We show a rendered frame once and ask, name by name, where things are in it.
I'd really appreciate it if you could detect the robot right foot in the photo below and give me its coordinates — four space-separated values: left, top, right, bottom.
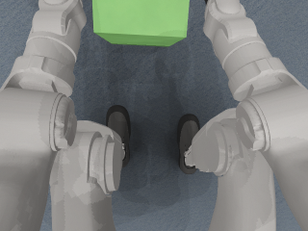
177 114 200 174

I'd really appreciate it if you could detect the carton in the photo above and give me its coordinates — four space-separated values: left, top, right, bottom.
92 0 190 47

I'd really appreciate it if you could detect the right robot forearm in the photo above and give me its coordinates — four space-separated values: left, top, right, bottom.
203 0 308 102

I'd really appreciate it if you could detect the robot right shin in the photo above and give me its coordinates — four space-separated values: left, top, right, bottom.
184 108 237 172

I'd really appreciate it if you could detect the robot left upper arm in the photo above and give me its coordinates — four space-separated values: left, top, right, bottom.
0 88 77 231

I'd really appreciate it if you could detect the robot right upper arm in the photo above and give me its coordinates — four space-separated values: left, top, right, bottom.
235 85 308 231

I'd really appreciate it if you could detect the left robot forearm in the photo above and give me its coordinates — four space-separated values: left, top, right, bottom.
0 0 87 97

